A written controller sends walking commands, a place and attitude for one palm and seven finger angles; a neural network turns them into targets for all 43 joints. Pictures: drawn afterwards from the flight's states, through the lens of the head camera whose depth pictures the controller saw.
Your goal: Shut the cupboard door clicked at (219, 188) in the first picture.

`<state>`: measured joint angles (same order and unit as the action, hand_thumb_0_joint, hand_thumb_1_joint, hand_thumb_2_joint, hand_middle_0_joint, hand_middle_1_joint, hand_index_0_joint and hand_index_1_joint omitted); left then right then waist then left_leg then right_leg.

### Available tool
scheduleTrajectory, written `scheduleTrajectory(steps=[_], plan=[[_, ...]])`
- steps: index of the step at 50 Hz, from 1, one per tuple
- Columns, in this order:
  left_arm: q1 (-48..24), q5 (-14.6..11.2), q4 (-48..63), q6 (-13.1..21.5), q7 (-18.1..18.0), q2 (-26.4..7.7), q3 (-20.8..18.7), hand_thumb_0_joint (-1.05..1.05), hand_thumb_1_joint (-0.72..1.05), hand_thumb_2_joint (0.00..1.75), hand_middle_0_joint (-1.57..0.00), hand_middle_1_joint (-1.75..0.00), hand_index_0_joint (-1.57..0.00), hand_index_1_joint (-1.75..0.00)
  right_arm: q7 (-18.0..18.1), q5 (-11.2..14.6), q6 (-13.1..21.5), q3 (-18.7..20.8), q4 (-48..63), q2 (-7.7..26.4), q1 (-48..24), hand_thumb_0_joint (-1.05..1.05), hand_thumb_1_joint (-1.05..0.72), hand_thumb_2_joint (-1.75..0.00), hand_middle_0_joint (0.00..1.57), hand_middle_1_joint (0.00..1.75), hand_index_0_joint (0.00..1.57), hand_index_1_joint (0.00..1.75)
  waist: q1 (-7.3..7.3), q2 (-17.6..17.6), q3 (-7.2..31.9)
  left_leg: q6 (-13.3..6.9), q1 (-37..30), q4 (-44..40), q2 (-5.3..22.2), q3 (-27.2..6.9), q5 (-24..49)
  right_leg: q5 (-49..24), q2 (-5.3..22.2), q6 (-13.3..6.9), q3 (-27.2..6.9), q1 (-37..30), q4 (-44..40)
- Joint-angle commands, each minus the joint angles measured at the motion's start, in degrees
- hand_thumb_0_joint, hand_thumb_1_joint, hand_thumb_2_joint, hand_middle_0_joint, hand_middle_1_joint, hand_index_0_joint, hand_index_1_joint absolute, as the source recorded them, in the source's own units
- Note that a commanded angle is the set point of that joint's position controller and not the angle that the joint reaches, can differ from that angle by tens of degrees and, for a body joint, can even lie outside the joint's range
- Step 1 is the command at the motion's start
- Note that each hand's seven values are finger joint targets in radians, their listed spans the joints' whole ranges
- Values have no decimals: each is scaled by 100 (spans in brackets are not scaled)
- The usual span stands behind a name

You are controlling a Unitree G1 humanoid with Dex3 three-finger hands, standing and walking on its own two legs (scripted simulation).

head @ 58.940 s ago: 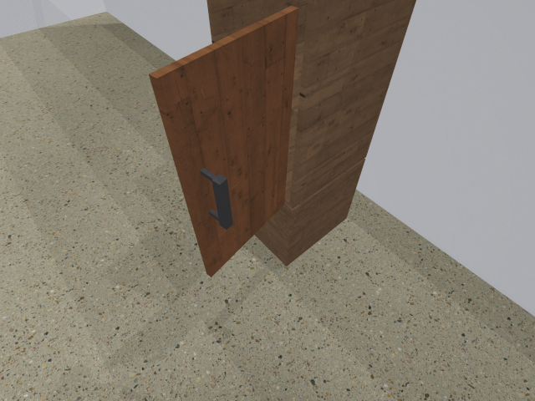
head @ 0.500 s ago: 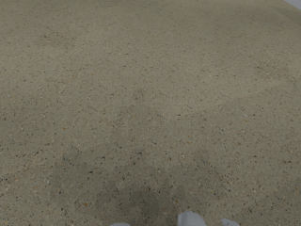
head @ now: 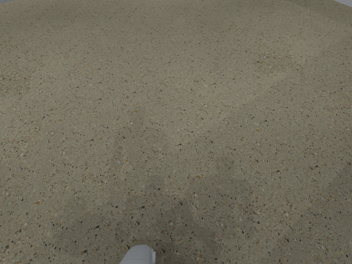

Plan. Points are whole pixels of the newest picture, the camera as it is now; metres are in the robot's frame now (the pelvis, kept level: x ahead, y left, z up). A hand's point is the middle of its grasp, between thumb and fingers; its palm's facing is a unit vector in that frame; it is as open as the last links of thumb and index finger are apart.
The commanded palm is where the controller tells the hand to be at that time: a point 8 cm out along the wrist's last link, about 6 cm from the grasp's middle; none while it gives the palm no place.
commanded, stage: turn to face it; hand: left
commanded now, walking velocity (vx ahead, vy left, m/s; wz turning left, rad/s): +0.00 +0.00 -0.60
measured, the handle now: out of the picture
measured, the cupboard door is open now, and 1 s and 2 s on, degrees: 27 27 27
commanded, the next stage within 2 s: none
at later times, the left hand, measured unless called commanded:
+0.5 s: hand (93, 231) +0.21 +0.24 -0.16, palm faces -0.27 -0.93 -0.24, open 7.4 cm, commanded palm none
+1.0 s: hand (132, 210) +0.27 +0.15 -0.18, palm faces -0.56 -0.81 -0.20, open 7.4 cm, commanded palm none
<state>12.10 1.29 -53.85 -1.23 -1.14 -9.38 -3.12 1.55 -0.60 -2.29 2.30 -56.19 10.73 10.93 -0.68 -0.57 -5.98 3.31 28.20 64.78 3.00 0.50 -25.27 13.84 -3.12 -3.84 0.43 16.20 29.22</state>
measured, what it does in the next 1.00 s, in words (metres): steps on the spot, turning right: left foot, then right foot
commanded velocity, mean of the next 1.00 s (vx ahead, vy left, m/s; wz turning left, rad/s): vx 0.00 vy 0.00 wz -0.60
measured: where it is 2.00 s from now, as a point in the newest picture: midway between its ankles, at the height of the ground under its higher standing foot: outside the picture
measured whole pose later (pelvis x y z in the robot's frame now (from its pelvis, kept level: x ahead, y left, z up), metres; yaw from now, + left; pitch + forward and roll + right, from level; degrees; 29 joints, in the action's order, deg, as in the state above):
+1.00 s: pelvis +0.08 +0.04 -0.01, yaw -36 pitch +2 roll -1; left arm 10.3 1.0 -50.1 -4.3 0.7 -13.8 -3.5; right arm 1.0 -0.8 -0.7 1.1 -49.0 12.9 10.9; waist -0.4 2.2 -3.7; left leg 1.3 19.7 34.3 2.8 2.9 -16.5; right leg 24.4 -2.4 0.7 -5.6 20.6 40.7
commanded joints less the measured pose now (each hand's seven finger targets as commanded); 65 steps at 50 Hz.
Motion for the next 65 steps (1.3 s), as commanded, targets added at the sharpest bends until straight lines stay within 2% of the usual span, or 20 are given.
scheduleTrajectory(steps=[1, 7, 10, 12, 13, 18, 24, 28, 29, 31, 34, 37, 43, 46, 48, 49, 54, 62, 64, 65], plan=[[152, 6, 404, 125, 30, -1131, -320, 0, 90, 90, -20, -30, -20, -30, -15, -40, 54, 118, 543, 412, 51, 0, -90, -90, 20, 30, 20, 30, 58, 617, 879, 123, 95, -576, 13, -16, 354, -2660, 1388, -700, -1502, -527, -926], [125, 45, 551, 36, 77, -1385, -438, 0, 90, 90, -20, -30, -20, -30, 13, 32, 161, 127, 898, 528, -289, 0, -90, -90, 20, 30, 20, 30, 146, 1032, 980, 98, -436, -2200, -225, 16, 224, -2851, 1327, -650, -2026, -672, -514], [-119, -26, 682, -30, 72, -1288, -420, 0, 90, 90, -20, -30, -20, -30, 60, 45, 265, 143, 809, 745, 181, 0, -90, -90, 20, 30, 20, 30, -111, 783, 1148, 32, -1991, -4025, -137, -30, 1411, -2247, 926, -140, -1914, 114, 101], [97, -82, 901, -50, 145, -824, -304, 0, 90, 90, -20, -30, -20, -30, 76, -88, 303, 275, 916, 1669, 446, 0, -90, -90, 20, 30, 20, 30, -122, -1603, 1203, -1008, -2844, -4731, 2306, -2126, 3131, 2196, -127, 488, -446, 1625, 2143], [47, -13, 1027, -13, 162, -984, -279, 0, 90, 90, -20, -30, -20, -30, 59, -108, 253, 233, 1071, 1685, 461, 0, -90, -90, 20, 30, 20, 30, -142, -884, 954, -1401, -2226, -4507, 2598, -2225, 3239, 2291, 176, 534, -378, 1514, 2963], [-99, -26, 853, -197, 316, -1004, -324, 0, 90, 90, -20, -30, -20, -30, 109, -122, 270, 121, 1204, 1237, -141, 0, -90, -90, 20, 30, 20, 30, 115, -1037, 799, -1089, -2172, -4307, 1581, -373, 4252, 1374, 499, 759, -59, 1598, 3833], [-558, -20, 1018, -203, 395, -862, -226, 0, 90, 90, -20, -30, -20, -30, 38, -127, 213, 244, 957, 1451, 271, 0, -90, -90, 20, 30, 20, 30, -135, -1230, 854, -1013, -2329, -4105, 1621, 203, 4041, 1148, 406, 672, 442, 915, 2023], [-242, -16, 926, -126, 381, -987, -235, 0, 90, 90, -20, -30, -20, -30, -12, -100, 168, 317, 931, 1562, 131, 0, -90, -90, 20, 30, 20, 30, 72, -1136, 894, -704, -1973, -3447, 1639, 497, 3545, 326, 282, 484, 625, -143, 514], [142, -8, 799, -78, 366, -1143, -279, 0, 90, 90, -20, -30, -20, -30, -26, -65, 165, 322, 950, 1539, 44, 0, -90, -90, 20, 30, 20, 30, 303, -760, 1067, -449, -1575, -2769, 1410, 693, 3097, -410, 353, 385, 510, -921, -293], [803, -9, 572, 25, 206, -2123, -438, 0, 90, 90, -20, -30, -20, -30, -51, 10, 130, 153, 1356, 935, -300, 0, -90, -90, 20, 30, 20, 30, 631, 1675, 1139, 133, 662, -259, 132, 743, -1305, -3876, 2598, -713, -2243, -1941, -811], [-8, -19, 794, -44, 43, -1685, -361, 0, 90, 90, -20, -30, -20, -30, 38, -2, 77, 162, 1152, 1092, -318, 0, -90, -90, 20, 30, 20, 30, 303, 1375, 856, 120, 948, 511, 426, -211, -376, -2333, 2105, -890, -1918, -1230, -880], [-302, -5, 891, -4, 65, -1521, -292, 0, 90, 90, -20, -30, -20, -30, -31, -23, 62, 137, 975, 959, -66, 0, -90, -90, 20, 30, 20, 30, 83, 1026, 980, 200, 277, -241, 294, 26, 73, -2537, 1664, -677, -1280, -796, -724], [-201, 37, 804, -51, 106, -1641, -369, 0, 90, 90, -20, -30, -20, -30, -32, 19, 108, 126, 1052, 808, -48, 0, -90, -90, 20, 30, 20, 30, 156, 961, 893, 139, -390, -2036, -67, 205, 104, -2150, 1538, -666, -1793, -574, -602], [-510, -31, 864, -102, 112, -1534, -362, 0, 90, 90, -20, -30, -20, -30, 15, 27, 196, 124, 866, 870, 573, 0, -90, -90, 20, 30, 20, 30, -166, 864, 1022, 83, -1578, -3726, -119, 224, 1226, -1700, 1189, -228, -1730, -4, -120], [-219, -102, 991, -141, 181, -921, -233, 0, 90, 90, -20, -30, -20, -30, 36, -80, 274, 262, 912, 1719, 788, 0, -90, -90, 20, 30, 20, 30, -151, -1646, 1154, -726, -2555, -4758, 1948, -1833, 2277, 1463, -49, 422, -491, 1391, 1767], [-309, -56, 1103, -106, 209, -1040, -241, 0, 90, 90, -20, -30, -20, -30, 63, -126, 244, 246, 1008, 1829, 889, 0, -90, -90, 20, 30, 20, 30, -233, -1379, 1068, -1269, -2146, -4750, 2501, -2167, 2635, 2307, 80, 485, -265, 1398, 2891], [-464, -37, 874, -218, 345, -944, -285, 0, 90, 90, -20, -30, -20, -30, 119, -143, 286, 131, 1060, 1280, 328, 0, -90, -90, 20, 30, 20, 30, 4, -993, 792, -1054, -2232, -4345, 1640, -304, 4215, 1410, 490, 720, -55, 1565, 3683], [-573, -30, 936, -177, 378, -802, -214, 0, 90, 90, -20, -30, -20, -30, 11, -125, 187, 305, 842, 1524, 409, 0, -90, -90, 20, 30, 20, 30, -114, -1245, 859, -923, -2081, -3924, 1797, 384, 3385, 1025, 325, 554, 572, 358, 1240], [-51, -18, 781, -117, 357, -966, -261, 0, 90, 90, -20, -30, -20, -30, -21, -77, 157, 333, 864, 1518, 210, 0, -90, -90, 20, 30, 20, 30, 182, -923, 992, -538, -1653, -3140, 1567, 731, 2812, -114, 267, 438, 634, -606, -103], [354, 26, 669, -59, 306, -1423, -350, 0, 90, 90, -20, -30, -20, -30, -59, -19, 142, 317, 958, 1290, 187, 0, -90, -90, 20, 30, 20, 30, 378, 93, 1126, -180, -782, -2153, 1176, 1020, 1669, -850, 997, 182, -296, -1540, -745]])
